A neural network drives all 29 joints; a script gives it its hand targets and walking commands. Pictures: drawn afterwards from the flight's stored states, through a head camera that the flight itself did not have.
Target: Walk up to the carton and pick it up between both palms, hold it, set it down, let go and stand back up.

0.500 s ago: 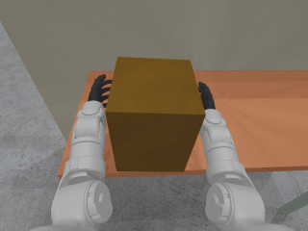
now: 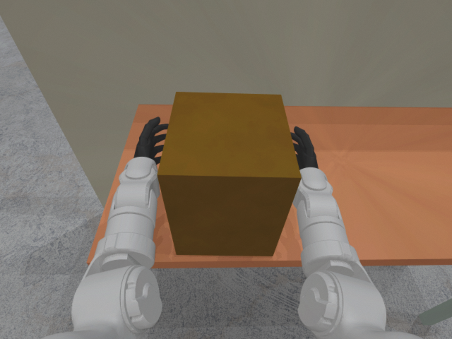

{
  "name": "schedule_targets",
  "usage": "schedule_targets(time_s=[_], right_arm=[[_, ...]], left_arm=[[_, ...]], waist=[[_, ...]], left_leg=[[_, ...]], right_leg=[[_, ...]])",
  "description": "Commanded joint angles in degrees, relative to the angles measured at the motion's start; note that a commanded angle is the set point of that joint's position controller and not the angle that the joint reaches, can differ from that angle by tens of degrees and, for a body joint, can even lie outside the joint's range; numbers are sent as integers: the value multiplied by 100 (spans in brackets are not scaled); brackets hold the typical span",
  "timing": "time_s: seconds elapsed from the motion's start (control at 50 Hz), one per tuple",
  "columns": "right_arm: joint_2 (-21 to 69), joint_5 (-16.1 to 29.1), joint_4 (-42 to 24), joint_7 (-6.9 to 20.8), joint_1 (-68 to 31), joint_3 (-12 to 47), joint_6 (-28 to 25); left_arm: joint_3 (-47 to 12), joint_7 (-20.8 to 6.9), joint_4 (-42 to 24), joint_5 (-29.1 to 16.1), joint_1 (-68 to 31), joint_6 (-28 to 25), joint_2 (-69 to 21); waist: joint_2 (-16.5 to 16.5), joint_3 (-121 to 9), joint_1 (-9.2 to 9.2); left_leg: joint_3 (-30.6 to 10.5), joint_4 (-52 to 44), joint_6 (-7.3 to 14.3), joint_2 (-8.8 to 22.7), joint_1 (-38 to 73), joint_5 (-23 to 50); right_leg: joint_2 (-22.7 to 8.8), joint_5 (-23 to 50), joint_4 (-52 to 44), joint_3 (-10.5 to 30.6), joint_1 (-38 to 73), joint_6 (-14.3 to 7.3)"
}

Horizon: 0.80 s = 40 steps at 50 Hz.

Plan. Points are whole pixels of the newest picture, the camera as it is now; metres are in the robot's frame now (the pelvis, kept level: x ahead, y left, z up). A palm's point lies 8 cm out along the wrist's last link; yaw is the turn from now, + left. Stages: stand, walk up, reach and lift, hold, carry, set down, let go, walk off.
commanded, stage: set down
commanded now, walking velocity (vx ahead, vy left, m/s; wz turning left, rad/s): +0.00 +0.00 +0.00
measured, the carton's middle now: (226, 177) +0.42 -0.04 +0.07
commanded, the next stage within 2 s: none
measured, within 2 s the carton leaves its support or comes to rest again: neither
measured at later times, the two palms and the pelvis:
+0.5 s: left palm (146, 161) +0.42 +0.11 +0.12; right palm (307, 170) +0.39 -0.18 +0.11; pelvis -0.01 +0.00 +0.00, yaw +0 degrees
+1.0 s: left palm (147, 162) +0.43 +0.11 +0.11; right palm (305, 171) +0.40 -0.18 +0.10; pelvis +0.00 +0.00 +0.00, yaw -1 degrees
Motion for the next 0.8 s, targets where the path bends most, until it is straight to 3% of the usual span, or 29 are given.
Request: schedule_targets(time_s=[0.0,0.3,0.7,0.78], right_arm=[[2548,289,-461,595,-3325,1734,-372],[2106,-175,-250,713,-2615,1097,-364],[2223,-316,-140,685,-2108,1118,-530],[2091,-295,-128,657,-2056,1129,-526]], left_arm=[[-1577,-608,-445,-208,-2964,-423,-2565],[-1210,-751,-147,136,-2418,-505,-2221],[-1118,-865,43,273,-1888,-688,-2252],[-1097,-870,80,244,-1841,-679,-2134]], waist=[[-57,-2763,-75],[-14,-2031,-76],[-19,-1897,-28],[-61,-1746,-20]], left_leg=[[116,109,125,-164,888,2411],[156,-172,142,-105,583,1311],[180,-262,171,-193,372,1649],[170,-257,159,-203,367,1506]], right_leg=[[397,3256,392,90,1947,49],[386,1776,44,51,1461,74],[394,2765,154,83,1756,166],[409,2661,170,88,1704,175]])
